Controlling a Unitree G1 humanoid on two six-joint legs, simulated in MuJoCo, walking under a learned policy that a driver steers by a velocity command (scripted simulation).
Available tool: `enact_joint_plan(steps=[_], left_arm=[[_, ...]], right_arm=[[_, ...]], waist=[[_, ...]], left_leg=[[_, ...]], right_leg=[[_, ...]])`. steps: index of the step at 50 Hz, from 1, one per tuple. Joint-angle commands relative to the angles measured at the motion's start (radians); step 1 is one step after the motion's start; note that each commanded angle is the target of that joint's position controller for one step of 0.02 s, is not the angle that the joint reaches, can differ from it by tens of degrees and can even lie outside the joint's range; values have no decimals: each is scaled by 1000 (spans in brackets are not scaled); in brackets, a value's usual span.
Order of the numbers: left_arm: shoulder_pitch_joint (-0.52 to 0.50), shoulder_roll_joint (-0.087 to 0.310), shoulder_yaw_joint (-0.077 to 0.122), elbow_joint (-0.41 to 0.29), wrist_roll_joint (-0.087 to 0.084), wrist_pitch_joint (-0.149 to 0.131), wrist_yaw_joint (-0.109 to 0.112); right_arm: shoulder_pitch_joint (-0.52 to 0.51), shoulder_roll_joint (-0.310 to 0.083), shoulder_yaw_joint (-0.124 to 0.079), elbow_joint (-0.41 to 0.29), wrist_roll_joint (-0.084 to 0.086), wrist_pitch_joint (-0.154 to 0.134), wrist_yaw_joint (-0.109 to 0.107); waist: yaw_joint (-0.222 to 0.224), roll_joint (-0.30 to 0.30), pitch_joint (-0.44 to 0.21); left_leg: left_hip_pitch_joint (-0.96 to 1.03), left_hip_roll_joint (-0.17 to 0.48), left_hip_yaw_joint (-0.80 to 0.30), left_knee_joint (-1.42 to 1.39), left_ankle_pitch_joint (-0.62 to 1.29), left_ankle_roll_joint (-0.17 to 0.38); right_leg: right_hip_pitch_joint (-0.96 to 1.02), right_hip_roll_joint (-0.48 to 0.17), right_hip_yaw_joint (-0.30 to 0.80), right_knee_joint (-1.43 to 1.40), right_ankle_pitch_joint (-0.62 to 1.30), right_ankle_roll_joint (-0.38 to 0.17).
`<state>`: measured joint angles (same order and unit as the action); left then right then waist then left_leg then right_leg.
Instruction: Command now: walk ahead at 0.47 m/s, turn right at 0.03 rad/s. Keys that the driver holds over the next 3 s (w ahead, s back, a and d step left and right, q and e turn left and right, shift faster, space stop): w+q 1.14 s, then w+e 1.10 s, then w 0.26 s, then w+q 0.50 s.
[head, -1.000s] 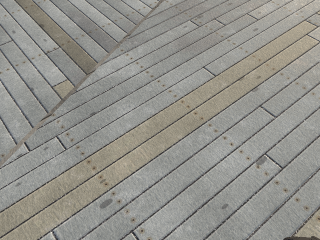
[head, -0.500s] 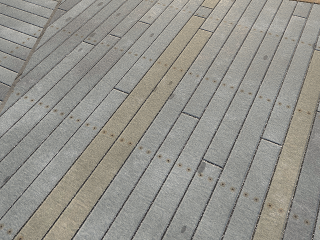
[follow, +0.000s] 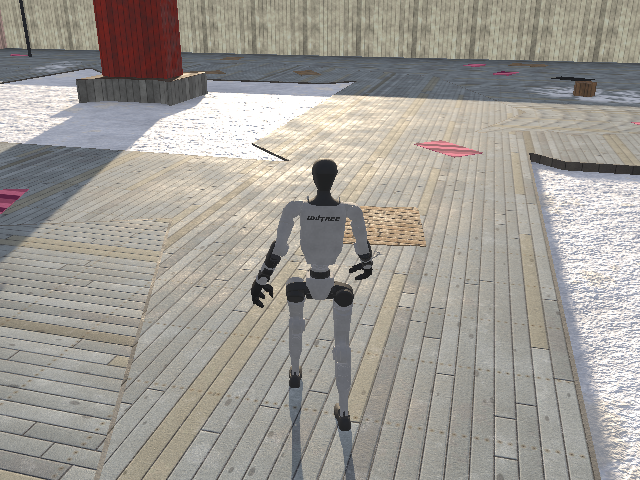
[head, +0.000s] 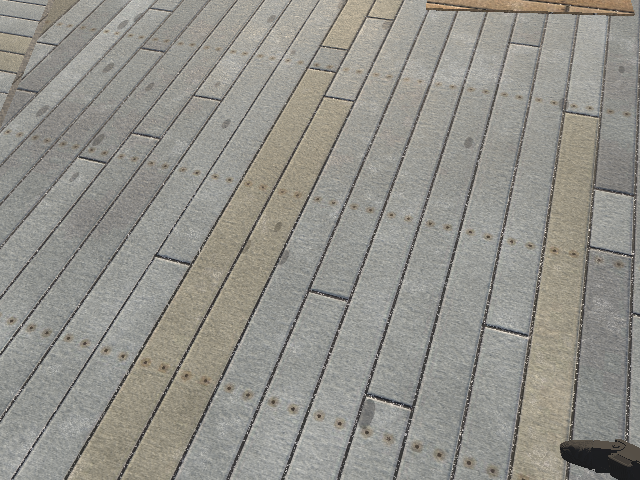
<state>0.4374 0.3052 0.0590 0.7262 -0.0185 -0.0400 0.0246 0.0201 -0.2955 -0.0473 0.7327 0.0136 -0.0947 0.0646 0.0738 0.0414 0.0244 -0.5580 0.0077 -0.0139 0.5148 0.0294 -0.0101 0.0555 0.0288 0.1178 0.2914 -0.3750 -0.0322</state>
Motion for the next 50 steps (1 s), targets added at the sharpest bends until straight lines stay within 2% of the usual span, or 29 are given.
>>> enact_joint_plan(steps=[1, 2, 3, 4, 5, 6, 7, 8, 9, 10, 13, 16, 19, 21, 24, 26, 27, 28, 29, 30, 31, 32, 33, 34, 36, 40, 45, 48, 50], left_arm=[[4, 172, 49, -26, 2, -5, 2], [-7, 173, 49, -24, 4, -1, 3], [-6, 158, 41, -24, 9, 4, 6], [14, 123, 22, -41, 31, 7, 13], [127, 24, -3, -63, 22, -10, 2], [49, 107, 5, -61, 9, -32, -2], [-75, 151, 17, -88, -16, -49, -10], [-145, 141, 10, -100, -7, -66, -11], [-181, 133, 14, -112, 14, -77, -11], [-175, 126, 15, -116, 24, -79, -12], [-163, 89, 8, -118, 34, -67, -15], [-269, 56, -6, -152, 38, -63, -13], [-383, 36, -14, -173, 29, -75, -22], [-436, 43, -12, -184, 18, -82, -30], [-450, 77, 5, -192, 9, -89, -37], [-381, 103, 20, -176, 6, -94, -35], [-290, 129, 36, -155, 12, -97, -29], [-148, 176, 51, -144, 28, -98, -19], [-57, 256, 71, -115, 42, -83, -20], [-47, 188, 61, -103, 23, -75, -29], [-97, 116, 41, -114, 21, -73, -27], [-145, 92, 32, -114, 26, -68, -27], [-178, 72, 24, -104, 29, -66, -28], [-196, 58, 19, -97, 35, -68, -27], [-208, 62, 24, -79, 29, -76, -29], [-198, 110, 42, -41, 23, -82, -27], [-169, 151, 52, -1, 14, -67, -19], [-130, 175, 60, 27, -1, -52, -19], [-127, 196, 66, 36, -9, -39, -16]], right_arm=[[-73, -112, -27, -79, 2, -18, 1], [5, -133, -41, -59, -1, -17, -5], [143, -164, -58, -21, -5, -14, -12], [314, -214, -67, 3, -10, -9, -16], [387, -288, -85, 31, -7, -4, -6], [354, -189, -59, 24, 26, -7, -2], [294, -158, -50, 11, 20, -4, -10], [257, -156, -48, -3, 5, 1, -17], [230, -146, -45, -10, -3, 5, -23], [219, -133, -39, -17, -14, 5, -30], [219, -121, -37, -20, 0, 9, -45], [250, -157, -48, -11, 8, 12, -62], [296, -168, -53, 4, 15, 26, -74], [341, -167, -53, 16, 19, 36, -78], [362, -162, -55, 20, 22, 48, -83], [342, -161, -58, 12, 18, 55, -83], [333, -136, -50, 4, 14, 55, -80], [326, -79, -28, -18, -3, 51, -74], [455, 1, -4, -43, 15, 41, -74], [464, -82, -14, -39, 32, 40, -76], [371, -151, -34, -41, 32, 45, -77], [307, -153, -38, -53, 20, 51, -79], [271, -142, -40, -66, 9, 53, -76], [264, -125, -43, -73, 9, 58, -70], [267, -83, -36, -82, 18, 71, -61], [191, -54, -26, -118, 7, 78, -51], [48, -37, -14, -154, 9, 62, -21], [-25, -44, -15, -190, 12, 62, -7], [-29, -64, -25, -207, 9, 65, 0]], waist=[[-22, -190, 50], [-65, -184, -10], [-129, -158, -112], [-188, -46, -260], [-112, 289, -372], [-149, 188, -316], [-158, 105, -173], [-148, -3, -114], [-125, -40, -60], [-96, -10, -60], [-66, 27, -41], [-93, 14, 4], [-137, 21, 10], [-157, 26, 5], [-141, 45, -6], [-92, 69, -24], [-43, 61, -78], [23, -12, -215], [-16, -297, -355], [-12, -316, -324], [10, -197, -184], [0, -131, -103], [-17, -117, -45], [-38, -132, -17], [-56, -162, 0], [-52, -115, 17], [-6, -87, 42], [7, -88, 65], [-15, -103, 49]], left_leg=[[31, -2, 34, -15, -79, 58], [139, -37, 70, -26, -96, 87], [336, -54, 81, -17, -77, 123], [640, 105, -140, 22, -67, 196], [926, 319, -688, -130, -351, 366], [914, 312, -804, -244, -511, 337], [792, 292, -652, -249, -471, 299], [672, 251, -553, -256, -360, 278], [574, 221, -487, -271, -255, 282], [515, 192, -447, -286, -183, 283], [421, 157, -367, -329, -97, 298], [343, 125, -298, -348, -58, 279], [294, 81, -255, -323, -67, 233], [305, 90, -283, -294, -93, 222], [399, 123, -369, -213, -126, 195], [418, 127, -399, -136, -80, 172], [393, 82, -375, -34, -29, 145], [296, 28, -311, 215, -118, 112], [-34, -119, -165, 541, -539, 46], [-189, -46, -161, 709, -610, 34], [-224, -6, -164, 760, -516, 28], [-204, 26, -131, 752, -439, 19], [-186, 50, -126, 711, -391, 12], [-148, 73, -121, 680, -358, 11], [-112, 92, -94, 636, -334, 3], [-157, 109, -86, 480, -210, -13], [-92, 86, -13, 222, -2, 10], [-92, 73, 18, 142, -39, 41], [-45, 37, 59, 110, -130, 76]], right_leg=[[-10, -269, 82, -3, 562, -125], [4, -242, 43, 106, 769, -108], [-36, -195, -8, 289, 902, -82], [-235, -150, -34, 584, 674, -46], [-615, 47, -51, 943, -71, 36], [-737, 10, 40, 1032, -165, 27], [-796, -36, 26, 1030, -82, 17], [-769, -72, 7, 984, -18, 10], [-756, -96, -5, 914, 26, 16], [-703, -116, 0, 865, 58, 21], [-667, -123, -29, 734, 64, 56], [-660, -107, -51, 535, 216, 90], [-567, -57, -62, 332, 416, 103], [-519, -33, -57, 271, 464, 104], [-486, -27, -22, 195, 400, 83], [-388, -29, -33, 155, 332, 47], [-242, -44, -39, 123, 324, 14], [-4, -188, 84, 150, 264, -51], [326, -419, 492, 98, 92, -205], [303, -470, 679, 28, -130, -227], [186, -417, 535, 5, -134, -184], [73, -370, 386, -5, 0, -155], [-19, -329, 287, -30, 116, -146], [-84, -297, 205, -60, 180, -133], [-148, -279, 110, -105, 253, -142], [-138, -294, -18, -148, 380, -164], [-109, -271, -183, -150, 442, -128], [-30, -297, -225, -124, 489, -109], [21, -307, -260, -47, 701, -90]])
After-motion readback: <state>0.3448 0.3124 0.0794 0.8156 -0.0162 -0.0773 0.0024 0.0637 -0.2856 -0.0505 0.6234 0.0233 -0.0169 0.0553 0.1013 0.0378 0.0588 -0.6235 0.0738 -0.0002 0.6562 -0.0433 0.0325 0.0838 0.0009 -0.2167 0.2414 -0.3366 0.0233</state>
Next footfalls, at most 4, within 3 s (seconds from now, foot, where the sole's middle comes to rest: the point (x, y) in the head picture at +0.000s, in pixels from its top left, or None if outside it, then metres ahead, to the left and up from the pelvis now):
0.06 left None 0.22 0.12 -0.77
0.56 right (401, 460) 0.51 -0.05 -0.77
1.08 left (239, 389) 0.65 0.31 -0.77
1.62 right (256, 254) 1.04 0.32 -0.77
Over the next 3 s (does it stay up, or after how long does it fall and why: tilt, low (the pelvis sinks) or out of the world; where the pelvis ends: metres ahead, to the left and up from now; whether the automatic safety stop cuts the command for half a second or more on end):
stays up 1.55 0.51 0.00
